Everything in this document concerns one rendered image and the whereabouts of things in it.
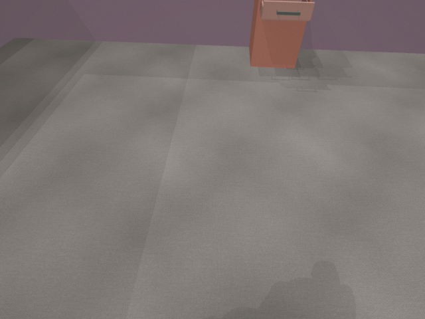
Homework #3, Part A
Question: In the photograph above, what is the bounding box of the handle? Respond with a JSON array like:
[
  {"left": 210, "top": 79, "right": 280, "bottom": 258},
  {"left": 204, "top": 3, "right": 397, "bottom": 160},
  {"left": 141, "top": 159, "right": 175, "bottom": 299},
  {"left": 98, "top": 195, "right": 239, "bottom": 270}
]
[{"left": 277, "top": 10, "right": 301, "bottom": 15}]

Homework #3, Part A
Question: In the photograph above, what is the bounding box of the cabinet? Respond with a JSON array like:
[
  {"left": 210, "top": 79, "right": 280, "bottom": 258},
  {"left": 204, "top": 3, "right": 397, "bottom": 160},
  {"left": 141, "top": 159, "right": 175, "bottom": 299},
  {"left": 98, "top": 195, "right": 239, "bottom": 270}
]
[{"left": 249, "top": 0, "right": 312, "bottom": 68}]

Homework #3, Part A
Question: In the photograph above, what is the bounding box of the drawer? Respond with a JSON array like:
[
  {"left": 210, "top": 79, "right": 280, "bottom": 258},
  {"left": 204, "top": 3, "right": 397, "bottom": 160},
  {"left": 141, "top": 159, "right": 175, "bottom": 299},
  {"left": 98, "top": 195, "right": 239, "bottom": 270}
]
[{"left": 260, "top": 0, "right": 315, "bottom": 21}]

